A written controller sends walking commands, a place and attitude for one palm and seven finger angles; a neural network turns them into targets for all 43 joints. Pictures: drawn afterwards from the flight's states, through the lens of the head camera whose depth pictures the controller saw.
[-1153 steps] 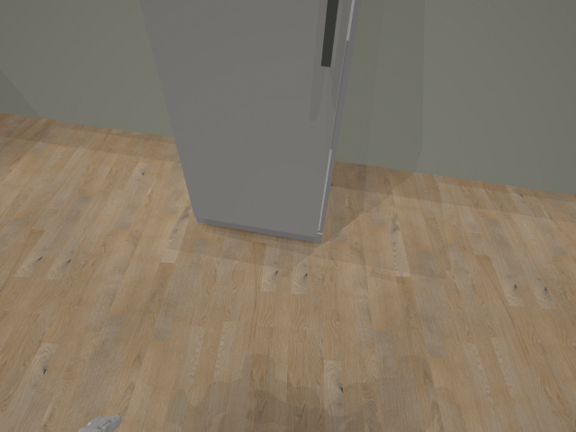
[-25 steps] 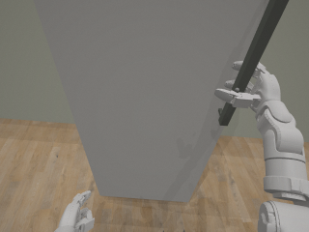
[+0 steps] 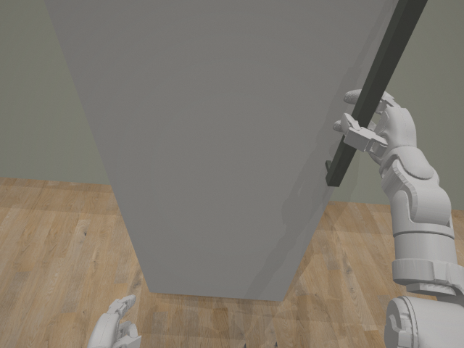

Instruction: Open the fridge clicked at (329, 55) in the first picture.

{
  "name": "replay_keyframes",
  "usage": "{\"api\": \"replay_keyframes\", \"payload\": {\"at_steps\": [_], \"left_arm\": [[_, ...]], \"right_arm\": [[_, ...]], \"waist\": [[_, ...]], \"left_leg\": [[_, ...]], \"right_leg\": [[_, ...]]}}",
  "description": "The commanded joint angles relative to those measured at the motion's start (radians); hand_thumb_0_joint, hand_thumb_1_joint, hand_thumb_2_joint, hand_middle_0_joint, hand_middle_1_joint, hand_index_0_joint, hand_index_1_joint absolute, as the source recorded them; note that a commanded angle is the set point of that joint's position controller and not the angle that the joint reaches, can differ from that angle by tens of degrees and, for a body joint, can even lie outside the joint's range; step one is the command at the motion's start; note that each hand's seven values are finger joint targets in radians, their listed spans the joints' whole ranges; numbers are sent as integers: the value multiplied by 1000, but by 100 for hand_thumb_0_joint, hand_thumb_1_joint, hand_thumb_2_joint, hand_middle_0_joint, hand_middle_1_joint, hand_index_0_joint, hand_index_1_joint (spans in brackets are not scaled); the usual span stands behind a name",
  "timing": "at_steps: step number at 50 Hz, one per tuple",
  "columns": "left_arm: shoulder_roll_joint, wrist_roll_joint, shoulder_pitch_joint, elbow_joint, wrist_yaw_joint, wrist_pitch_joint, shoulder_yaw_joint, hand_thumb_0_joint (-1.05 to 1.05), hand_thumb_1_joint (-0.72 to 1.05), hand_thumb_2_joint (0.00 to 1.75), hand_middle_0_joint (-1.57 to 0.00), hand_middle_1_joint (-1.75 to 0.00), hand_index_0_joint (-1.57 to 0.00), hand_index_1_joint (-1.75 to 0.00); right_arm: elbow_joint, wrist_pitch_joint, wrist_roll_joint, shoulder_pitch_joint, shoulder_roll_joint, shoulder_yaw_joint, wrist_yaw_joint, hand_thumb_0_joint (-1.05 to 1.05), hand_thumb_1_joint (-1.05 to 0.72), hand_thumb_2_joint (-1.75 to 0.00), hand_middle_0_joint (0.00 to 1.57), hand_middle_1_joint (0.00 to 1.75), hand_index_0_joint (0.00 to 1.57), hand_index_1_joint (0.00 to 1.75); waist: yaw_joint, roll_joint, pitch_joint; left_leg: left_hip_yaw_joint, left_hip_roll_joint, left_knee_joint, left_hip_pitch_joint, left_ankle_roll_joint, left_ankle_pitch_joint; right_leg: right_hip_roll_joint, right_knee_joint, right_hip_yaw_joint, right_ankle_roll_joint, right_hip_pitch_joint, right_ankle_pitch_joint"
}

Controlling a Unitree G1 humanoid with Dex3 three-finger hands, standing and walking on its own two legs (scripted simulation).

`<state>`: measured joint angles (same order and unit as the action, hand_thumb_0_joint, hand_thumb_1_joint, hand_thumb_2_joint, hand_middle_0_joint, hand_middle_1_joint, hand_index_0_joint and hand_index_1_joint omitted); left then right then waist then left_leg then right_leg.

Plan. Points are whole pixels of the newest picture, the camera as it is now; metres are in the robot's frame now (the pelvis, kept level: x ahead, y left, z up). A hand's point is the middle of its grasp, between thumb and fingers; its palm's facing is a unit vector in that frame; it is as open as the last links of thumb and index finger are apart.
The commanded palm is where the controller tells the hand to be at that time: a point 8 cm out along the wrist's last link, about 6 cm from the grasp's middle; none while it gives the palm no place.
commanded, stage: grip the handle and tug to test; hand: right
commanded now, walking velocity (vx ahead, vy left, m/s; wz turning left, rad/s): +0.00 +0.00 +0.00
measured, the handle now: (361, 101) +0.45 -0.19 +0.25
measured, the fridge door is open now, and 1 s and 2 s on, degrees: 0 2 26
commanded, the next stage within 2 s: pull the door a little, standing still in 0.54 s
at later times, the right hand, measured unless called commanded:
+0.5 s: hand (350, 132) +0.40 -0.16 +0.22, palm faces +0.05 +1.00 -0.01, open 5.9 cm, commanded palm +0.35 -0.21 +0.22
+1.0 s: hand (352, 140) +0.38 -0.16 +0.22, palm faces +0.03 +1.00 -0.03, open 6.1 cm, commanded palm +0.31 -0.21 +0.22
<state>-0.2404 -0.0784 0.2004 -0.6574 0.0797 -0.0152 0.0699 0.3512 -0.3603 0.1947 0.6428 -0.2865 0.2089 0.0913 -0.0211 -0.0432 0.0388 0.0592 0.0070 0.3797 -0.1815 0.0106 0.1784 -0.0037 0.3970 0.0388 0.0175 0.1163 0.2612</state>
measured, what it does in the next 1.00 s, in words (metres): stands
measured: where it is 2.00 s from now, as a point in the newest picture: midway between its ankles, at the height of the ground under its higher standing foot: outside the picture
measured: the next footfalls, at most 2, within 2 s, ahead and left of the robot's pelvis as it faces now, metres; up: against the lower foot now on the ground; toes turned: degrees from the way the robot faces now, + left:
left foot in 1.88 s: -0.07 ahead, +0.15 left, +0.00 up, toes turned -8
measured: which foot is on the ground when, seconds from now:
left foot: down 0.00-1.00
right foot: down 0.00-1.00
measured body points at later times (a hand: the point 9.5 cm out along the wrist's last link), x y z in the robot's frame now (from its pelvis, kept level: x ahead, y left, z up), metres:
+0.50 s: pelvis +0.00 +0.00 +0.00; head -0.02 +0.02 +0.45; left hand +0.17 +0.23 -0.09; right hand +0.39 -0.22 +0.23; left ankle +0.02 +0.11 -0.74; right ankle -0.03 -0.11 -0.74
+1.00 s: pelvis +0.04 +0.00 +0.00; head +0.02 +0.02 +0.45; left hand +0.24 +0.22 -0.08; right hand +0.37 -0.21 +0.22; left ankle +0.02 +0.11 -0.74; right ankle -0.03 -0.11 -0.74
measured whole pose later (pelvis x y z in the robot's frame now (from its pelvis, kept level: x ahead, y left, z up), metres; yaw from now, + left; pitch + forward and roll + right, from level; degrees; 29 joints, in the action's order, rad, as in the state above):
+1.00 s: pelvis +0.04 +0.00 +0.00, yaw +2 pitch +1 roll +1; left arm -0.23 -0.08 0.14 -0.56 0.04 0.03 0.07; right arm -0.16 -0.50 0.23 0.29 -0.26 0.27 0.09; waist -0.02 -0.08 0.09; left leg 0.02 -0.01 0.40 -0.17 0.01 0.24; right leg -0.01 0.39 0.07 0.02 0.08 0.31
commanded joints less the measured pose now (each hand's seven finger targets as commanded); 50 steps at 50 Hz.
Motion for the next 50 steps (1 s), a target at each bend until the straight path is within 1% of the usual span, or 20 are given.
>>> {"api": "replay_keyframes", "payload": {"at_steps": [1,2,9,10,12,14,18,20,23,24,25,27,28,31,32,33,34,38,43,50], "left_arm": [[-115,4,-126,151,11,-57,-45,0,90,90,-20,-30,-20,-30],[-118,4,-124,151,10,-58,-50,0,90,90,-20,-30,-20,-30],[-114,1,-129,160,8,-59,-45,0,90,90,-20,-30,-20,-30],[-114,3,-125,159,8,-59,-46,0,90,90,-20,-30,-20,-30],[-120,3,-130,167,6,-58,-51,0,90,90,-20,-30,-20,-30],[-110,2,-140,181,1,-60,-47,0,90,90,-20,-30,-20,-30],[-115,-1,-150,192,-4,-52,-47,0,90,90,-20,-30,-20,-30],[-112,0,-154,195,-4,-53,-46,0,90,90,-20,-30,-20,-30],[-115,0,-161,203,-6,-47,-48,0,90,90,-20,-30,-20,-30],[-112,-1,-167,209,-8,-48,-46,0,90,90,-20,-30,-20,-30],[-111,-1,-166,205,-8,-47,-47,0,90,90,-20,-30,-20,-30],[-117,1,-167,208,-11,-42,-51,0,90,90,-20,-30,-20,-30],[-111,-2,-176,213,-12,-41,-48,0,90,90,-20,-30,-20,-30],[-110,1,-175,212,-13,-41,-51,0,90,90,-20,-30,-20,-30],[-113,1,-178,212,-14,-39,-53,0,90,90,-20,-30,-20,-30],[-116,2,-173,202,-10,-36,-50,0,90,90,-20,-30,-20,-30],[-113,2,-167,196,-8,-33,-47,0,90,90,-20,-30,-20,-30],[-105,3,-186,218,-13,-29,-48,0,90,90,-20,-30,-20,-30],[-98,5,-202,245,-28,-14,-47,0,90,90,-20,-30,-20,-30],[-89,7,-224,279,-46,-2,-43,0,90,90,-20,-30,-20,-30]], "right_arm": [[-177,64,7,523,-196,50,0,0,-90,-90,45,140,45,140],[-172,70,6,498,-217,68,-2,0,-90,-90,45,140,45,140],[-176,77,5,513,-185,37,1,0,-90,-90,45,140,45,140],[-157,74,7,493,-191,52,0,0,-90,-90,45,140,45,140],[-185,81,4,451,-235,87,2,0,-90,-90,45,140,45,140],[-251,87,11,452,-181,51,9,0,-90,-90,45,140,45,140],[-283,78,18,372,-201,74,16,0,-90,-90,45,140,45,140],[-298,65,22,351,-172,59,19,0,-90,-90,45,140,45,140],[-347,50,22,293,-204,93,19,0,-90,-90,45,140,45,140],[-379,43,25,296,-179,72,21,0,-90,-90,45,140,45,140],[-372,34,26,277,-168,69,23,0,-90,-90,45,140,45,140],[-407,25,26,218,-208,104,21,0,-90,-90,45,140,45,140],[-430,17,30,214,-179,85,23,0,-90,-90,45,140,45,140],[-479,0,30,218,-157,71,20,0,-90,-90,45,140,45,140],[-482,-6,30,177,-189,97,17,0,-90,-90,45,140,45,140],[-474,-10,24,245,-212,100,13,0,-90,-90,45,140,45,140],[-444,-21,21,252,-181,74,14,0,-90,-90,45,140,45,140],[-524,-38,30,145,-171,92,19,0,-90,-90,45,140,45,140],[-647,-54,42,-13,-160,110,27,0,-90,-90,45,140,45,140],[-898,-102,60,-295,-135,120,36,0,-90,-90,45,140,45,140]], "waist": [[16,43,244],[10,54,245],[13,31,242],[9,53,236],[-6,51,264],[-4,31,286],[-14,47,268],[-13,46,259],[-27,44,277],[-25,28,280],[-22,42,271],[-35,45,290],[-32,30,284],[-26,35,303],[-36,37,297],[-23,35,297],[-14,54,271],[-39,17,316],[-60,44,344],[-75,32,335]], "left_leg": [[-26,-1,-35,108,21,-192],[-24,-3,-37,112,21,-193],[-26,-1,-35,103,23,-169],[-24,-3,-35,104,22,-170],[-29,-1,-33,135,23,-190],[-26,-1,-19,150,26,-238],[-26,-2,-23,158,24,-239],[-24,-4,-19,154,23,-250],[-25,-4,-13,177,23,-286],[-24,-4,-8,177,24,-299],[-21,-6,-6,173,23,-307],[-22,-8,0,194,24,-343],[-23,-5,3,190,22,-354],[-18,-8,16,188,21,-395],[-19,-9,15,191,22,-405],[-20,-6,14,188,20,-413],[-15,-8,17,176,20,-412],[-16,-4,36,209,22,-484],[-11,-4,64,249,20,-581],[-5,-4,90,235,12,-624]], "right_leg": [[-1,-44,-31,13,-15,-238],[-5,-43,-31,12,-17,-244],[-5,-49,-35,11,-15,-225],[-5,-50,-36,12,-10,-224],[-7,-47,-30,13,-13,-244],[-4,-45,-29,12,-28,-281],[-6,-50,-24,13,-17,-273],[-5,-48,-23,13,-20,-278],[-6,-45,-17,14,-25,-312],[-4,-42,-17,12,-30,-321],[-5,-39,-16,11,-30,-326],[-7,-33,-11,11,-36,-361],[-4,-32,-11,12,-35,-366],[-4,-20,-12,9,-57,-409],[-7,-14,-9,9,-58,-418],[-3,-17,-9,11,-52,-419],[-4,-16,-14,10,-45,-421],[-1,-1,-8,8,-66,-490],[-7,13,-10,2,-70,-594],[-21,37,-17,-6,-79,-699]]}}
